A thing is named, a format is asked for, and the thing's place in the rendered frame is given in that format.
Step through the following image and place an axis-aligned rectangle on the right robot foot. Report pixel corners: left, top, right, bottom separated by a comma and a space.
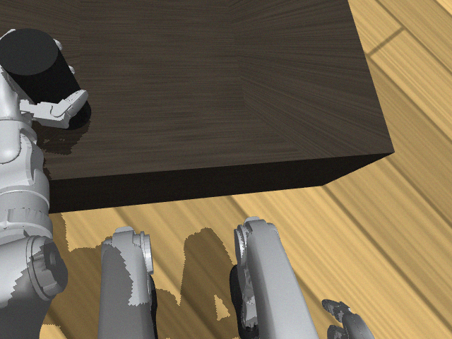
230, 265, 259, 339

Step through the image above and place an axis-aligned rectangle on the left robot arm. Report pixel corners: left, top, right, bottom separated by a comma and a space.
0, 119, 68, 339

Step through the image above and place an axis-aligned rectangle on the can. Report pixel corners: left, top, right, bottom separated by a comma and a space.
0, 28, 91, 130

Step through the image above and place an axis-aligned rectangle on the right robot hand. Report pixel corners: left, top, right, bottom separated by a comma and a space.
321, 299, 375, 339

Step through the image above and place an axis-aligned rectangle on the left robot hand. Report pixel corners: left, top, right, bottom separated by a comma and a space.
0, 29, 88, 129

